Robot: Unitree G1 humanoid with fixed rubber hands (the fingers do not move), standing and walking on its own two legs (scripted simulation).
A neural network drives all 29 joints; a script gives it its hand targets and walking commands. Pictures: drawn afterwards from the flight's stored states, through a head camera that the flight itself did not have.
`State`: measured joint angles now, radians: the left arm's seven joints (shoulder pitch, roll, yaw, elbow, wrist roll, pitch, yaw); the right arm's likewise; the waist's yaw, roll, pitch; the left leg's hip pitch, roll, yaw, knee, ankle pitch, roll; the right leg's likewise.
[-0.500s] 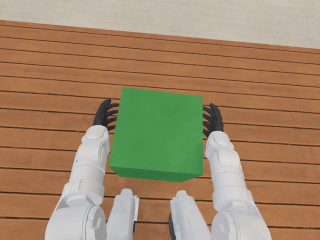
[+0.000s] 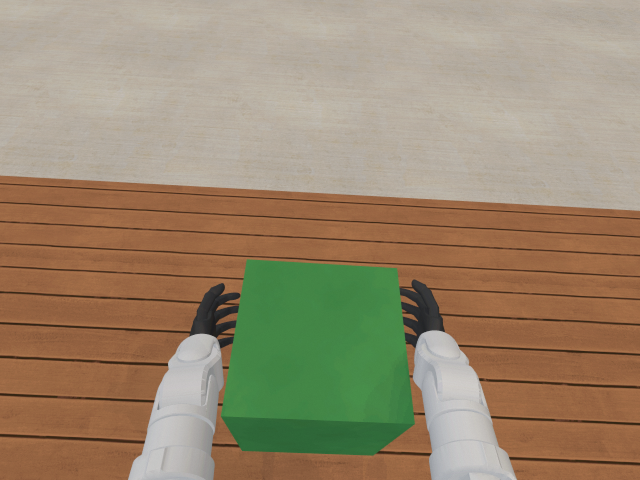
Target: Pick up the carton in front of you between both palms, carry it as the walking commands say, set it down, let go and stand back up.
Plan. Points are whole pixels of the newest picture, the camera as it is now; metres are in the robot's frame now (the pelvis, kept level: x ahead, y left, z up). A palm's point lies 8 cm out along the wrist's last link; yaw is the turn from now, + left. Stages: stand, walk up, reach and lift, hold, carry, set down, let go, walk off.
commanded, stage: reach and lift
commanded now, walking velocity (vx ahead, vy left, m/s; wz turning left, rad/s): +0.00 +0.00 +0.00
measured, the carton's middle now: (314, 365) +0.30 +0.00 -0.09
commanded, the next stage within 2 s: hold in 1.20 s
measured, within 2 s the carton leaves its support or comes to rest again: neither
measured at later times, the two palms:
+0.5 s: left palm (193, 331) +0.29 +0.15 +0.05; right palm (446, 324) +0.29 -0.15 +0.06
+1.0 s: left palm (193, 317) +0.30 +0.15 +0.06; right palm (446, 311) +0.30 -0.15 +0.07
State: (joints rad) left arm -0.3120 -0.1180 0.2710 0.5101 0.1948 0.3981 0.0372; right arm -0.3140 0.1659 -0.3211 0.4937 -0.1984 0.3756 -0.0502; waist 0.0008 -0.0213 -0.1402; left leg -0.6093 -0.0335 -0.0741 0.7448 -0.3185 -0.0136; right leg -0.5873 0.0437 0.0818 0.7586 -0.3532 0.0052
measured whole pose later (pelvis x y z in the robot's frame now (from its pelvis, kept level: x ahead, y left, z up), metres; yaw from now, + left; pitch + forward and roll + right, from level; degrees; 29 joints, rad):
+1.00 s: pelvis +0.01 +0.00 +0.04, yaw +0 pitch -5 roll +0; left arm -0.26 -0.15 0.22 0.31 0.29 0.68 0.01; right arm -0.29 0.16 -0.26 0.33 -0.30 0.64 0.01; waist 0.00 -0.01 0.01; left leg -0.09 -0.02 -0.07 0.36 -0.18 -0.01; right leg -0.07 0.02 0.10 0.38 -0.22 0.00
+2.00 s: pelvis +0.00 +0.00 +0.04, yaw +0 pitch -8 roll +0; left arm -0.29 -0.16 0.22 0.25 0.29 0.77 0.00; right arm -0.31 0.16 -0.27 0.27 -0.31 0.73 0.02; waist 0.00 -0.01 0.03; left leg -0.04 -0.03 -0.07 0.34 -0.17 0.00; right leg -0.02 0.02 0.10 0.36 -0.20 0.01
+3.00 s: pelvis +0.13 -0.01 +0.03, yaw -3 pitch +5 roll +2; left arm -0.07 -0.13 0.06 -0.42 0.09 1.17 0.11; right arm -0.09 0.13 -0.08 -0.41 -0.08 1.14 -0.10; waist 0.01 -0.03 -0.16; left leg -0.36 0.01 0.20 0.41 -0.19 0.02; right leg -0.13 -0.03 -0.01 0.44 -0.39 -0.01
